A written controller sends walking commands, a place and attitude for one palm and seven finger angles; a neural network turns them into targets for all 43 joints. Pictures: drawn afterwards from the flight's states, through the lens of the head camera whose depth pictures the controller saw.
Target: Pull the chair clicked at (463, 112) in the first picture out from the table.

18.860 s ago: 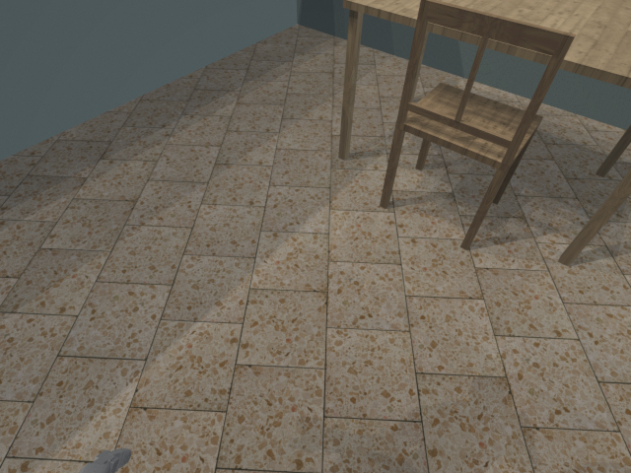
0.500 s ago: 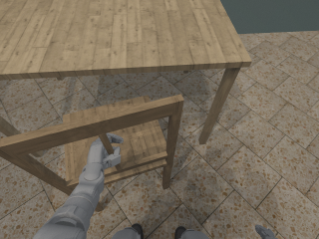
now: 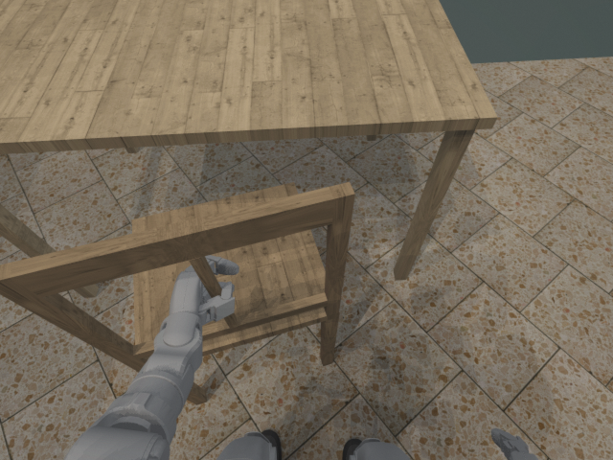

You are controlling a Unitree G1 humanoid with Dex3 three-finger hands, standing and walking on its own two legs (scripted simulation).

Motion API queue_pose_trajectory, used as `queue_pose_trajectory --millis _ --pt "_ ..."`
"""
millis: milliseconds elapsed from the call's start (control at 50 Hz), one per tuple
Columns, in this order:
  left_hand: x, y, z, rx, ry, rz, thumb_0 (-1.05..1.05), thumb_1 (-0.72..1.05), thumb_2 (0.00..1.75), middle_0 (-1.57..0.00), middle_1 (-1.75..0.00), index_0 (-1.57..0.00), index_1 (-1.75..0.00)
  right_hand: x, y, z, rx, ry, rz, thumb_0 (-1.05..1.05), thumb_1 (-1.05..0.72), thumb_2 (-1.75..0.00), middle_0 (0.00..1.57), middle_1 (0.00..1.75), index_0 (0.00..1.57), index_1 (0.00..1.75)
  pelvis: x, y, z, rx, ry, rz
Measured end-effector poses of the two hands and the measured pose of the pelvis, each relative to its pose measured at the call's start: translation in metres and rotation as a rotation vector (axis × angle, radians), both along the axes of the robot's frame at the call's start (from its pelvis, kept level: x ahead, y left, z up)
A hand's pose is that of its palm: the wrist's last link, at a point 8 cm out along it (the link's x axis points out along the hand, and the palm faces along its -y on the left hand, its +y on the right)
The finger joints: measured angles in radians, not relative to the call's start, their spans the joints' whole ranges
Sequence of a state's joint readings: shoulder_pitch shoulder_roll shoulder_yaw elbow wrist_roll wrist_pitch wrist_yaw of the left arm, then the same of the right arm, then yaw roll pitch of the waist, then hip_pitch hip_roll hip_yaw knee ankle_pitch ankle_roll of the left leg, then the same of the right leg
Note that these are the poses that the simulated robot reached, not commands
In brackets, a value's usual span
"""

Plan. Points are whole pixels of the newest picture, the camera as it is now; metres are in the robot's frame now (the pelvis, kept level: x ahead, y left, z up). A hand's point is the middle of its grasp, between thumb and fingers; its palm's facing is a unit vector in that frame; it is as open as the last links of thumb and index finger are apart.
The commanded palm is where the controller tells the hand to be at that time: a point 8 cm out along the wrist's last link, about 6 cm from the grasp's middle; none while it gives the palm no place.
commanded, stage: step backward, pulling the chair out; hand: left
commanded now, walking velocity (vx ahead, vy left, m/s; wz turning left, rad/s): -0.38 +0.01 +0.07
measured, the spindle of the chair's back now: (217, 294) +0.36 +0.15 -0.09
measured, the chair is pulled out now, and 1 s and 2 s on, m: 0.15 0.15 0.16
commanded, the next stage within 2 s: stop walking, hand still on the chair in 1.08 s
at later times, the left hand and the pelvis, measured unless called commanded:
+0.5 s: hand (227, 301) +0.34 +0.13 -0.07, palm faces +0.00 -0.98 -0.19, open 5.0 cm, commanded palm +0.33 +0.18 -0.06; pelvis +0.00 +0.01 +0.00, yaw -1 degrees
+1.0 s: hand (227, 301) +0.34 +0.13 -0.07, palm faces -0.03 -0.98 -0.19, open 5.0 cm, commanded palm +0.33 +0.18 -0.06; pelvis -0.01 +0.01 +0.00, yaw +0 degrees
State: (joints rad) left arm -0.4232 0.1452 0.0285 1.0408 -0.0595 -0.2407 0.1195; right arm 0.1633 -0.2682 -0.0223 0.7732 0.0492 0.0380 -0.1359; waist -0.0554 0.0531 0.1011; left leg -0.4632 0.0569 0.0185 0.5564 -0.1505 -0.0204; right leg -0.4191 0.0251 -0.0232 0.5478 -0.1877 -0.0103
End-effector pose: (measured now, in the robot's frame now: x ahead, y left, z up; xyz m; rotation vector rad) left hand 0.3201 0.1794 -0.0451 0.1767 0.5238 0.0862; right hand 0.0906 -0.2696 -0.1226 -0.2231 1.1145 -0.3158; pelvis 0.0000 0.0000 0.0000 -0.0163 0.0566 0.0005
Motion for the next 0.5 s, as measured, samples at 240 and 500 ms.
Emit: queue_pose_trajectory --millis 240,500 --pt "0.001 0.002 0.0 -0.008 -0.002 -0.051 0.03 0.74 0.81 -0.27 -1.15 -0.5 -1.45 0.005 0.013 0.011 -0.017 -0.035 0.004 0.0 -0.91 -0.89 0.2 0.3 0.2 0.3 -0.003 0.008 0.001 0.006 0.0 -0.01" --pt "0.001 0.002 0.0 0.0 -0.002 -0.036 0.03 0.73 0.82 -0.29 -1.14 -0.5 -1.45 -0.005 0.027 -0.003 0.044 -0.002 0.004 0.0 -0.9 -0.89 0.2 0.3 0.2 0.3 -0.005 0.006 0.0 -0.002 0.0 -0.011"
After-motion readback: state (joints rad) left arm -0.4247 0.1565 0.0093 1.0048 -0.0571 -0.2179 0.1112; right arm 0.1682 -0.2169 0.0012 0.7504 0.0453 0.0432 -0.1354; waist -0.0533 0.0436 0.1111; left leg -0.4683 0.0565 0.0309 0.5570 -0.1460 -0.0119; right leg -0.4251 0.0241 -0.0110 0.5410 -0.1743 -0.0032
